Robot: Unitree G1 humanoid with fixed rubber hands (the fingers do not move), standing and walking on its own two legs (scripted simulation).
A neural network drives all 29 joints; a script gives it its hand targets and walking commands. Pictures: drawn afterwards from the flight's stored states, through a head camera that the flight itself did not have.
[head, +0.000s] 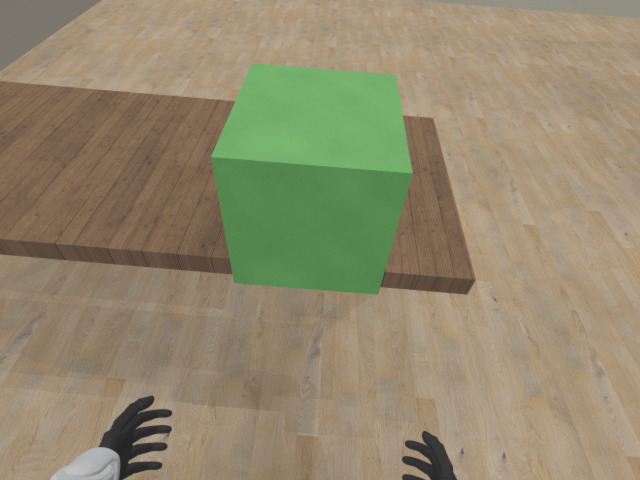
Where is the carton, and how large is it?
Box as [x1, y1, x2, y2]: [211, 63, 412, 294]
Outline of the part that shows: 252,63 211,155 234,282 377,294 412,173 395,75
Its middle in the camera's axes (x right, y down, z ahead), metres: -0.01 -0.10 +0.65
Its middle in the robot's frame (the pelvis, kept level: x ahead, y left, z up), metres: +0.58 +0.03 +0.07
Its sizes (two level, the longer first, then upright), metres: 0.273 0.245 0.256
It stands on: a table, 0.71 m high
